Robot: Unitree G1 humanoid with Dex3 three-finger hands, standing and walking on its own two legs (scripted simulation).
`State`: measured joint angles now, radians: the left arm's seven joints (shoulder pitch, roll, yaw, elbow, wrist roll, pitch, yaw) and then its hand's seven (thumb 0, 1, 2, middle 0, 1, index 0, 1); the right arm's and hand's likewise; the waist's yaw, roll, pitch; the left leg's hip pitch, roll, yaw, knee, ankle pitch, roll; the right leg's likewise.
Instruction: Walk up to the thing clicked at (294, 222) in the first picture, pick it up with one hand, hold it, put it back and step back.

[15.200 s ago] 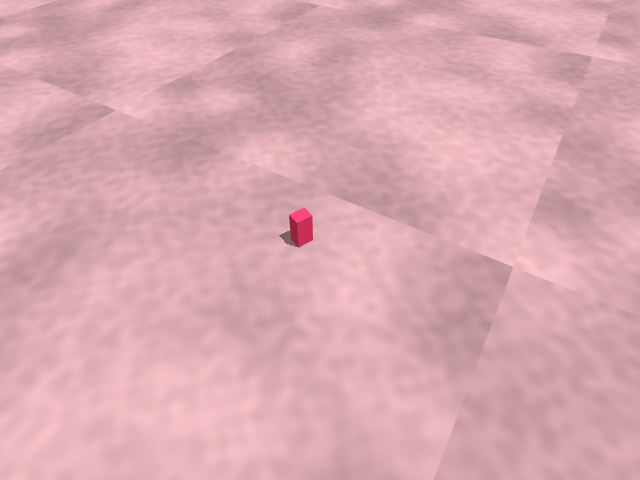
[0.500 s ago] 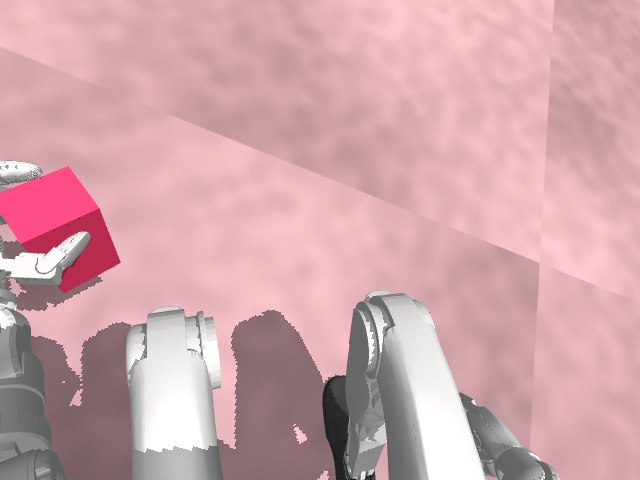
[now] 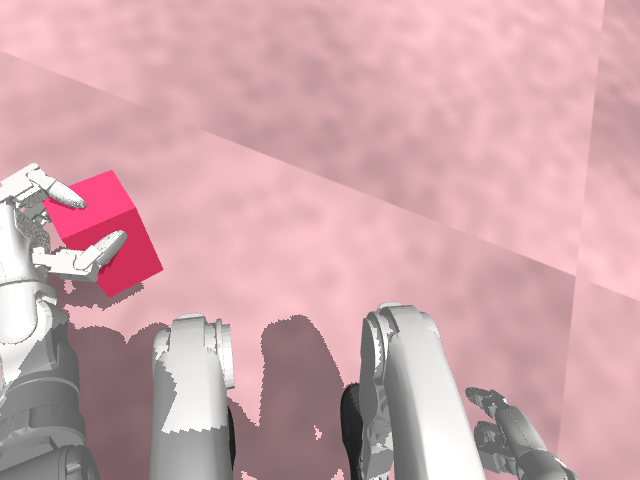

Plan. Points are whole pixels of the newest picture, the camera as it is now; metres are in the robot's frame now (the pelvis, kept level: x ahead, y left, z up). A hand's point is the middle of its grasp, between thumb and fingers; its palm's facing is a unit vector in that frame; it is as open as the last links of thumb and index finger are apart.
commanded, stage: settle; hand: left
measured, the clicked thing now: (110, 238) +0.42 +0.26 -0.08
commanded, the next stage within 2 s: lift in 0.40 s
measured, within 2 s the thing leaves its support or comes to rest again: neither
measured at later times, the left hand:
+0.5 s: hand (72, 212) +0.42 +0.27 +0.00, palm faces +0.28 -0.96 -0.03, open 7.7 cm
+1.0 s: hand (34, 195) +0.40 +0.26 +0.08, palm faces +0.25 -0.97 -0.02, open 7.7 cm
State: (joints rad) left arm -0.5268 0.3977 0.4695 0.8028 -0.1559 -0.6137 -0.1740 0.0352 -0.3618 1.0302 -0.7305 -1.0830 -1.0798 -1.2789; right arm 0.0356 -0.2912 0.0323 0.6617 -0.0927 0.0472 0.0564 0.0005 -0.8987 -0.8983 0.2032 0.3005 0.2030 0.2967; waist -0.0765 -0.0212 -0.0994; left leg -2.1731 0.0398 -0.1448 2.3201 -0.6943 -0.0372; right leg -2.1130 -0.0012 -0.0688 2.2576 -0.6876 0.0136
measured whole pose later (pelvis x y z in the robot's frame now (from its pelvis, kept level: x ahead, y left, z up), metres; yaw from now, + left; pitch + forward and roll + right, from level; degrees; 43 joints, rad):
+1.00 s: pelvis +0.00 +0.00 +0.08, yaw +2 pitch +33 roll -4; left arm -0.42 0.32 0.39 0.62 -0.19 -0.51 -0.17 0.04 -0.37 1.04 -0.73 -1.09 -1.09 -1.28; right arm 0.10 -0.26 -0.01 0.64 -0.03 0.02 0.02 0.00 -0.91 -0.89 0.20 0.30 0.20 0.30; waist -0.05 0.01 -0.18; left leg -1.97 0.04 -0.09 2.07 -0.67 -0.03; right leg -1.92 -0.02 -0.04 2.03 -0.68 0.01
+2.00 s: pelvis +0.06 +0.01 +0.32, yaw +6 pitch +15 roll -2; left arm -0.13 0.19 0.16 0.33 -0.16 -0.33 0.00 0.03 -0.36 1.04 -0.72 -1.10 -1.09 -1.28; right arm 0.22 -0.22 0.00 0.63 0.00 -0.04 -0.04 0.01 -0.90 -0.90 0.20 0.30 0.20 0.30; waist -0.02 0.02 -0.11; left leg -0.95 0.05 -0.04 1.19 -0.50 -0.02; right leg -0.91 -0.02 -0.05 1.14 -0.50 0.02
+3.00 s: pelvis +0.08 +0.00 +0.37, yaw +6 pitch +8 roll -1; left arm -0.12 0.15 0.15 0.38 -0.16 -0.34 0.01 0.02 -0.35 1.02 -0.72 -1.09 -1.09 -1.28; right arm 0.22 -0.22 -0.01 0.66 -0.01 -0.01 -0.03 0.01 -0.91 -0.90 0.20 0.30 0.20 0.30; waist -0.02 0.02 -0.05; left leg -0.62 0.05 -0.02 0.90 -0.43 -0.03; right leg -0.58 -0.02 -0.04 0.87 -0.43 0.01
